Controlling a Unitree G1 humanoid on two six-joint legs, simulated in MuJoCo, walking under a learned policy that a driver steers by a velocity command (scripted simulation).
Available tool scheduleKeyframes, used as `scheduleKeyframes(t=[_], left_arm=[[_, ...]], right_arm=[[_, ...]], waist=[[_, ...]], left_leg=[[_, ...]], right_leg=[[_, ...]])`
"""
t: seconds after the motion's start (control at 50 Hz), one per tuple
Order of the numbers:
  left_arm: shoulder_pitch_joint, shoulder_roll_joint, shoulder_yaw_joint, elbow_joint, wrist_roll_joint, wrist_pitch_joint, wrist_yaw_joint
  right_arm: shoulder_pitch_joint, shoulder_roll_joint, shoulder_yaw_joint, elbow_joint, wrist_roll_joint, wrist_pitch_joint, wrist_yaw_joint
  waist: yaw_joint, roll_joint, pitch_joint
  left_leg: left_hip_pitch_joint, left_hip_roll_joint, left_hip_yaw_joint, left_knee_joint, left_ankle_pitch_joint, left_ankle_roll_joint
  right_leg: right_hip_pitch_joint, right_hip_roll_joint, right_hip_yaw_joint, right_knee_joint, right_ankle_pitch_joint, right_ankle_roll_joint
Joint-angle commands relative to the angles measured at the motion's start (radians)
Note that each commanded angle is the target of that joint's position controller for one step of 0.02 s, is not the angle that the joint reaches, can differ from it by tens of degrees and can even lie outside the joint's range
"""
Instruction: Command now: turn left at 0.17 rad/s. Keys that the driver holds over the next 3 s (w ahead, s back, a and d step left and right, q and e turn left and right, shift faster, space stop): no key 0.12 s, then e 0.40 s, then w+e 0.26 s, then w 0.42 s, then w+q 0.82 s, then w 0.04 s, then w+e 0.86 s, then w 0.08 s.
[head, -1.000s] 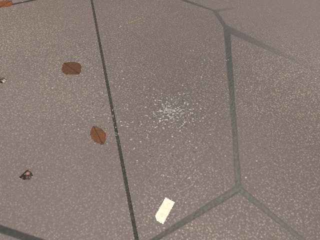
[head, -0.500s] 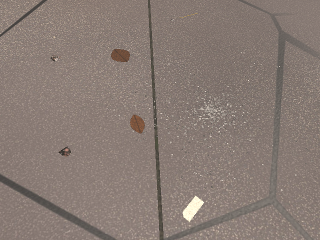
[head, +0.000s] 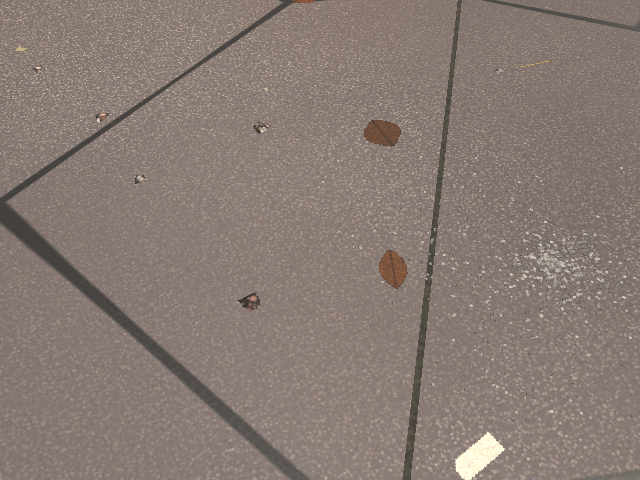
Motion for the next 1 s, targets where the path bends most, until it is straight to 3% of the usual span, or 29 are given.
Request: scheduleKeyframes(t=[0.02, 0.08, 0.1, 0.14, 0.16, 0.18, 0.2, 0.22, 0.24, 0.28, 0.32, 0.36, 0.4, 0.44, 0.48, 0.5, 0.52, 0.54, 0.56, 0.58, 0.6, 0.62, 0.68, 0.72, 0.78, 0.86, 0.92, 0.96, 1.0], left_arm=[[-0.107, 0.119, 0.017, -0.077, -0.019, -0.017, 0.007], [-0.069, 0.125, 0.017, -0.057, -0.013, 0.001, 0.006], [-0.041, 0.137, 0.019, -0.048, -0.012, 0.007, 0.006], [-0.029, 0.133, 0.013, -0.036, -0.024, 0.016, 0.003], [-0.005, 0.13, 0.009, -0.024, -0.033, 0.013, 0.0], [0.019, 0.134, 0.007, -0.018, -0.029, 0.0, -0.006], [0.025, 0.145, 0.009, -0.031, -0.014, -0.016, -0.02], [-0.014, 0.135, 0.008, -0.04, -0.023, -0.022, -0.021], [-0.067, 0.145, 0.009, -0.048, -0.027, -0.02, -0.019], [-0.087, 0.136, 0.014, -0.066, -0.04, -0.001, -0.01], [-0.054, 0.135, 0.021, -0.073, -0.038, 0.017, -0.006], [-0.035, 0.127, 0.029, -0.082, -0.037, 0.028, -0.011], [-0.048, 0.116, 0.029, -0.1, -0.04, 0.038, -0.021], [-0.015, 0.113, 0.03, -0.095, -0.043, 0.046, -0.032], [0.054, 0.125, 0.042, -0.074, -0.041, 0.049, -0.041], [0.071, 0.161, 0.057, -0.079, -0.032, 0.048, -0.036], [0.077, 0.305, 0.087, -0.117, -0.031, 0.043, -0.017], [0.139, 0.294, 0.073, -0.125, 0.002, 0.021, -0.029], [0.132, 0.265, 0.066, -0.121, -0.002, 0.0, -0.035], [0.111, 0.229, 0.059, -0.114, -0.025, -0.01, -0.03], [0.084, 0.21, 0.05, -0.118, -0.038, -0.01, -0.02], [0.067, 0.207, 0.044, -0.123, -0.037, -0.009, -0.009], [0.1, 0.198, 0.041, -0.129, -0.025, -0.015, 0.011], [0.124, 0.201, 0.043, -0.123, -0.03, -0.022, 0.016], [0.141, 0.216, 0.051, -0.114, -0.037, -0.019, 0.019], [0.162, 0.216, 0.05, -0.093, -0.041, -0.017, 0.014], [0.174, 0.215, 0.047, -0.079, -0.041, -0.018, 0.004], [0.171, 0.208, 0.044, -0.073, -0.04, -0.016, -0.003], [0.16, 0.181, 0.034, -0.07, -0.04, -0.012, -0.008]], right_arm=[[0.044, -0.081, -0.034, -0.026, -0.001, -0.001, -0.005], [-0.006, -0.013, -0.004, -0.035, 0.002, -0.011, 0.005], [-0.019, -0.014, -0.003, -0.036, 0.006, -0.014, 0.006], [0.022, -0.02, -0.007, -0.007, 0.009, -0.017, 0.007], [0.034, -0.035, -0.009, 0.004, -0.001, -0.019, 0.006], [0.045, -0.086, -0.018, 0.0, -0.012, -0.019, -0.002], [0.062, -0.162, -0.036, -0.001, -0.016, -0.015, -0.014], [0.071, -0.16, -0.045, 0.019, -0.012, -0.011, -0.01], [0.066, -0.125, -0.039, 0.011, -0.014, -0.011, -0.006], [0.069, -0.127, -0.042, 0.009, -0.015, -0.01, -0.015], [0.07, -0.13, -0.045, 0.004, -0.013, -0.017, -0.024], [0.023, -0.122, -0.041, -0.016, -0.013, -0.025, -0.033], [0.003, -0.137, -0.044, -0.02, -0.008, -0.034, -0.035], [-0.041, -0.156, -0.052, -0.024, 0.008, -0.033, -0.034], [-0.05, -0.139, -0.047, -0.02, 0.021, -0.022, -0.032], [0.014, -0.105, -0.04, 0.0, 0.017, -0.022, -0.026], [0.029, -0.034, -0.017, -0.038, -0.035, -0.023, -0.022], [-0.044, -0.057, -0.02, -0.071, -0.017, -0.031, -0.026], [-0.048, -0.097, -0.031, -0.069, 0.006, -0.037, -0.022], [-0.052, -0.116, -0.04, -0.06, 0.012, -0.045, -0.014], [-0.064, -0.121, -0.046, -0.045, 0.008, -0.053, -0.012], [-0.074, -0.12, -0.047, -0.045, 0.001, -0.061, -0.008], [-0.072, -0.088, -0.042, -0.034, -0.001, -0.096, 0.012], [-0.091, -0.074, -0.038, -0.029, -0.003, -0.111, 0.016], [-0.129, -0.056, -0.03, -0.032, 0.002, -0.125, 0.023], [-0.166, -0.05, -0.017, -0.034, 0.01, -0.144, 0.039], [-0.187, -0.064, -0.013, -0.046, 0.019, -0.16, 0.048], [-0.166, -0.08, -0.016, -0.045, 0.023, -0.169, 0.05], [-0.084, -0.088, -0.022, -0.021, 0.018, -0.176, 0.048]], waist=[[-0.039, -0.172, -0.028], [0.0, -0.21, -0.061], [0.016, -0.221, -0.074], [-0.005, -0.213, -0.079], [-0.011, -0.196, -0.068], [-0.005, -0.15, -0.085], [0.022, -0.038, -0.109], [0.001, 0.051, -0.121], [-0.026, 0.039, -0.094], [-0.03, 0.088, -0.046], [-0.023, 0.132, -0.022], [-0.013, 0.17, -0.018], [-0.015, 0.125, -0.005], [0.002, 0.1, -0.029], [0.029, 0.074, -0.063], [0.021, -0.043, -0.064], [-0.013, -0.368, -0.064], [0.052, -0.323, -0.156], [0.041, -0.218, -0.121], [0.027, -0.156, -0.075], [0.022, -0.122, -0.036], [0.017, -0.139, -0.013], [0.019, -0.15, -0.033], [0.027, -0.139, -0.033], [0.041, -0.168, -0.016], [0.069, -0.177, -0.008], [0.08, -0.176, 0.009], [0.065, -0.183, 0.014], [0.012, -0.178, -0.006]], left_leg=[[-0.042, 0.067, -0.002, 0.126, 0.007, -0.055], [0.052, 0.109, 0.102, -0.116, 0.018, -0.063], [0.082, 0.107, 0.119, -0.191, 0.022, -0.061], [0.19, 0.099, 0.14, -0.433, 0.197, -0.042], [0.266, 0.101, 0.129, -0.543, 0.329, -0.023], [0.36, 0.151, 0.077, -0.53, 0.443, 0.003], [0.418, 0.214, 0.049, -0.428, 0.605, 0.042], [0.365, 0.201, 0.062, -0.408, 0.469, 0.087], [0.333, 0.203, 0.046, -0.437, 0.382, 0.103], [0.291, 0.252, -0.001, -0.479, 0.337, 0.132], [0.258, 0.335, -0.048, -0.501, 0.388, 0.182], [0.223, 0.429, -0.093, -0.507, 0.5, 0.246], [0.227, 0.461, -0.071, -0.496, 0.609, 0.26], [0.213, 0.423, 0.013, -0.452, 0.643, 0.219], [0.17, 0.36, 0.108, -0.346, 0.554, 0.163], [0.103, 0.29, 0.191, -0.192, 0.384, 0.101], [-0.169, 0.145, 0.271, 0.139, -0.108, -0.02], [-0.23, 0.076, 0.106, 0.309, -0.245, -0.016], [-0.284, 0.107, 0.071, 0.373, -0.176, 0.003], [-0.324, 0.143, 0.064, 0.336, -0.068, 0.027], [-0.339, 0.167, 0.068, 0.28, 0.019, 0.035], [-0.318, 0.173, 0.068, 0.226, 0.091, 0.032], [-0.266, 0.15, 0.087, 0.116, 0.235, 0.016], [-0.253, 0.135, 0.092, 0.002, 0.277, 0.002], [-0.204, 0.116, 0.091, -0.154, 0.313, -0.023], [-0.115, 0.121, 0.107, -0.282, 0.357, -0.029], [-0.057, 0.121, 0.116, -0.332, 0.342, -0.001], [0.0, 0.121, 0.125, -0.375, 0.324, 0.03], [0.138, 0.109, 0.15, -0.45, 0.336, 0.062]], right_leg=[[0.037, -0.241, 0.232, -0.155, 0.238, -0.186], [0.083, -0.191, 0.158, -0.108, 0.347, -0.174], [0.1, -0.196, 0.165, -0.093, 0.376, -0.181], [0.089, -0.186, 0.178, -0.068, 0.391, -0.167], [0.057, -0.175, 0.186, -0.071, 0.387, -0.139], [0.001, -0.167, 0.191, -0.069, 0.346, -0.094], [-0.058, -0.118, 0.144, -0.038, 0.28, -0.057], [-0.055, -0.049, 0.06, -0.01, 0.149, -0.016], [-0.076, -0.026, 0.041, 0.045, 0.104, 0.009], [-0.149, -0.007, 0.028, 0.136, 0.1, 0.013], [-0.189, -0.004, 0.005, 0.228, 0.001, 0.013], [-0.217, -0.02, -0.027, 0.385, -0.235, 0.011], [-0.252, -0.06, -0.028, 0.433, -0.326, 0.009], [-0.17, -0.062, -0.062, 0.326, -0.208, 0.004], [-0.022, -0.007, -0.113, 0.134, -0.015, -0.014], [0.064, -0.019, -0.019, 0.009, 0.139, -0.044], [0.197, -0.298, 0.425, -0.084, 0.504, -0.179], [0.177, -0.393, 0.621, -0.165, 0.35, -0.347], [0.184, -0.365, 0.585, -0.194, 0.06, -0.342], [0.171, -0.315, 0.534, -0.213, -0.224, -0.285], [0.151, -0.282, 0.502, -0.238, -0.365, -0.239], [0.125, -0.253, 0.477, -0.263, -0.379, -0.22], [0.148, -0.205, 0.405, -0.293, -0.24, -0.21], [0.163, -0.19, 0.371, -0.29, -0.165, -0.211], [0.128, -0.175, 0.358, -0.283, -0.147, -0.212], [0.076, -0.185, 0.348, -0.263, -0.137, -0.212], [0.059, -0.201, 0.377, -0.246, -0.153, -0.212], [0.061, -0.208, 0.4, -0.226, -0.136, -0.205], [0.038, -0.175, 0.385, -0.162, -0.061, -0.179]])
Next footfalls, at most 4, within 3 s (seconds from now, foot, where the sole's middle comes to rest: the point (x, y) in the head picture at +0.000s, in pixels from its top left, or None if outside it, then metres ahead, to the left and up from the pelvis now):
0.18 left None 0.02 0.15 -0.78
1.04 left None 0.25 0.06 -0.78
1.50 right None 0.45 -0.28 -0.78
2.00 left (377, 362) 0.76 -0.06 -0.78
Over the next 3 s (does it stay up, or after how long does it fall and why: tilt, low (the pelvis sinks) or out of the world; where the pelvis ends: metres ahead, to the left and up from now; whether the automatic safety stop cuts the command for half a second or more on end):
stays up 1.17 -0.19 -0.01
